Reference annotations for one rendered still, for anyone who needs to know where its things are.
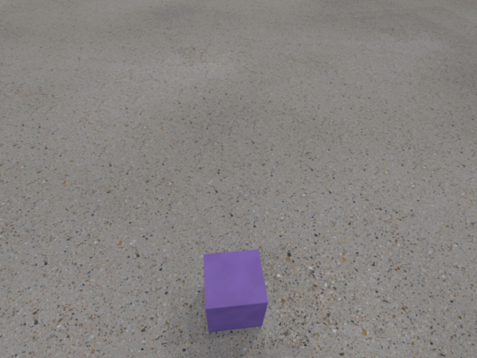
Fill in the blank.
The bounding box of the carton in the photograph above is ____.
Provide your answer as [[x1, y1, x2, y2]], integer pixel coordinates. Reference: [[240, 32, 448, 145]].
[[203, 249, 268, 333]]

